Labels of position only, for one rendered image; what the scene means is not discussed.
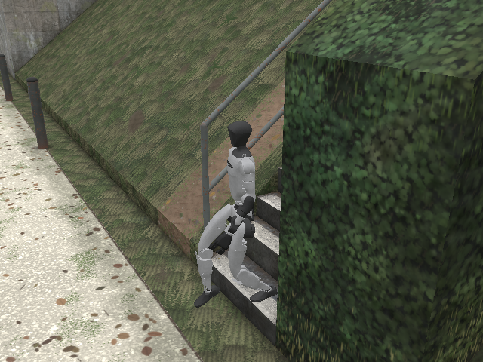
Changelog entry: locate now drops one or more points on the stairs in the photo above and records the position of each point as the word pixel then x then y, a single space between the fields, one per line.
pixel 261 258

